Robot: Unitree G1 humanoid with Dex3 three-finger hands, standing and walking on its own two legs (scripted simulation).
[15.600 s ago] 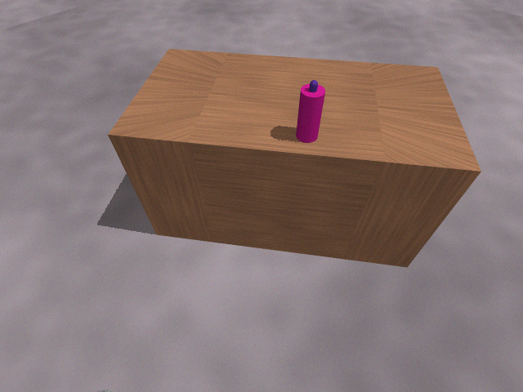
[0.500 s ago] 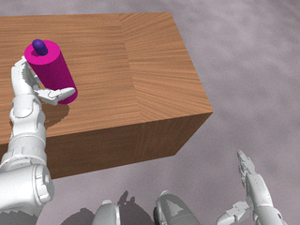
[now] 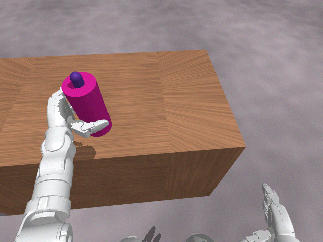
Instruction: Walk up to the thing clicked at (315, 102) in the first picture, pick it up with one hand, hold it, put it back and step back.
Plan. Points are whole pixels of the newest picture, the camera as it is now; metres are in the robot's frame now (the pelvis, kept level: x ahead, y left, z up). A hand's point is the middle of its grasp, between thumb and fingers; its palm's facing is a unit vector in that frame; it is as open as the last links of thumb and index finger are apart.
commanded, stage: lift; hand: left
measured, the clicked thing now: (88, 104) +0.39 +0.17 +0.13
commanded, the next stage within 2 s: hold in 0.62 s
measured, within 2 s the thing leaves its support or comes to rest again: neither
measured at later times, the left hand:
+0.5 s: hand (85, 120) +0.34 +0.16 +0.14, palm faces +0.17 -0.98 -0.03, open 10.5 cm
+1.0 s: hand (76, 116) +0.33 +0.17 +0.16, palm faces +0.18 -0.98 -0.03, open 10.4 cm
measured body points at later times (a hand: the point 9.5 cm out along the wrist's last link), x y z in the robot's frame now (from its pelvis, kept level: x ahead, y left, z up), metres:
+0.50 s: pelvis -0.01 -0.01 +0.02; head -0.01 -0.03 +0.47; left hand +0.32 +0.21 +0.14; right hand +0.14 -0.27 -0.05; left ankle -0.01 +0.11 -0.69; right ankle +0.00 -0.14 -0.69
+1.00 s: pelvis +0.00 -0.01 +0.03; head +0.00 -0.02 +0.48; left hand +0.32 +0.22 +0.17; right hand +0.16 -0.26 -0.05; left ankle -0.01 +0.11 -0.69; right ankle +0.00 -0.14 -0.69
